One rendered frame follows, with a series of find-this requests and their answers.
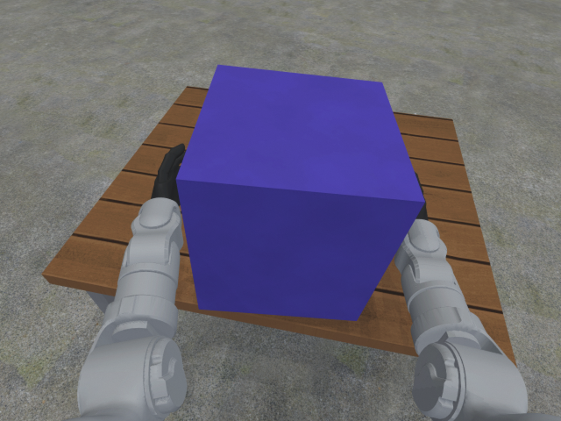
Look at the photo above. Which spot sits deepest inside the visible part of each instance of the carton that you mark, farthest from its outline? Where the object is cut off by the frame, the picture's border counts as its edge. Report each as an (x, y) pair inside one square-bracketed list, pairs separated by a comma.
[(296, 192)]

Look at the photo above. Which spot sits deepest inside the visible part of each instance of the robot left forearm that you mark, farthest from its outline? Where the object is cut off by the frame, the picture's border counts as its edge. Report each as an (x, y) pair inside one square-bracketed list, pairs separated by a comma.
[(148, 279)]

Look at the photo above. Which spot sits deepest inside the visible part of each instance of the robot right hand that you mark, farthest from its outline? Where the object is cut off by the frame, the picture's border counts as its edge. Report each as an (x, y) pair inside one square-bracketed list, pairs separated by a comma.
[(423, 212)]

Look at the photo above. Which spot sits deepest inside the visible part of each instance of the right robot upper arm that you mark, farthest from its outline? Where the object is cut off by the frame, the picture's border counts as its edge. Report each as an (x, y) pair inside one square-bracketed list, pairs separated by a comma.
[(461, 383)]

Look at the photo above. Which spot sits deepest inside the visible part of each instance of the robot right forearm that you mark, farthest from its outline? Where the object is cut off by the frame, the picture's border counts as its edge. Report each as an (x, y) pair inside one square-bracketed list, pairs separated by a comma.
[(434, 299)]

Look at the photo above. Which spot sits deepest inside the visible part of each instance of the table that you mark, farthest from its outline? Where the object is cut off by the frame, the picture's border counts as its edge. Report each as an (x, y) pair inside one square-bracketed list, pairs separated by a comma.
[(92, 257)]

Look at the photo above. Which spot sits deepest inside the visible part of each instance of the robot left hand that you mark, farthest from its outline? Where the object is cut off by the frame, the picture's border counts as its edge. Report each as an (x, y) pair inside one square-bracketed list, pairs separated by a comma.
[(165, 182)]

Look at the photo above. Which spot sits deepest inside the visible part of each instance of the left robot upper arm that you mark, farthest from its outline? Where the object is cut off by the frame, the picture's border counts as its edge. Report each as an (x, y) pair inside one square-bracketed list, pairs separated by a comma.
[(133, 380)]

